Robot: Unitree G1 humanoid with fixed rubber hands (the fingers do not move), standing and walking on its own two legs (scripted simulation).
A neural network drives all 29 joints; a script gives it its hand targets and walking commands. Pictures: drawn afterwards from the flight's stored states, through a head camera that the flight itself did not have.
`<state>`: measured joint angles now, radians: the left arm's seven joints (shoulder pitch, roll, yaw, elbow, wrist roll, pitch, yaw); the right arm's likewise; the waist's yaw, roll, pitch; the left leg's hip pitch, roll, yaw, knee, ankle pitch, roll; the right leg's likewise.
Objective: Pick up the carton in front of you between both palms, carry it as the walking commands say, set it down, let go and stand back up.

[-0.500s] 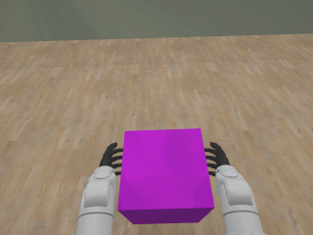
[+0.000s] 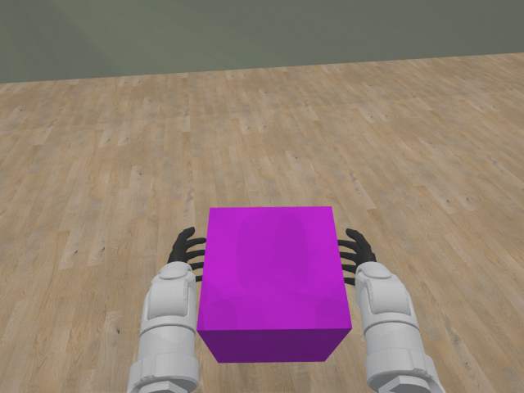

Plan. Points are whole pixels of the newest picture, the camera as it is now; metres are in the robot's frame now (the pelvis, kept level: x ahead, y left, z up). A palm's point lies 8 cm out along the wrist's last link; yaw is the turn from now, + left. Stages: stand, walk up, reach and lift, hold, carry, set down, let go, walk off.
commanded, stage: set down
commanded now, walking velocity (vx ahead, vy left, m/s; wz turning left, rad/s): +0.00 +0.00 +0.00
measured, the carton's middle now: (271, 289) +0.33 +0.00 -0.05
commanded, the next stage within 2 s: none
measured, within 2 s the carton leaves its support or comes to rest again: neither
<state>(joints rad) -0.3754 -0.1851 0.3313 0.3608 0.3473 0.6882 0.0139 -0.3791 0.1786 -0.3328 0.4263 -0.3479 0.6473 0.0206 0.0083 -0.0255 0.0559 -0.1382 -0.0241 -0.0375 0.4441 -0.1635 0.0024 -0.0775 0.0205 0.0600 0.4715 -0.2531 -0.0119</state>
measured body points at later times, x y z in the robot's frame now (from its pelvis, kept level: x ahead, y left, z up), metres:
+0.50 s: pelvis -0.03 -0.01 -0.08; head +0.19 +0.00 +0.32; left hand +0.36 +0.15 -0.16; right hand +0.40 -0.15 -0.16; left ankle +0.06 +0.11 -0.74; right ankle +0.02 -0.12 -0.74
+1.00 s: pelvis -0.03 -0.02 -0.19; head +0.23 -0.02 +0.17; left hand +0.40 +0.17 -0.29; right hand +0.46 -0.13 -0.30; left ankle +0.06 +0.12 -0.74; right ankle +0.02 -0.12 -0.74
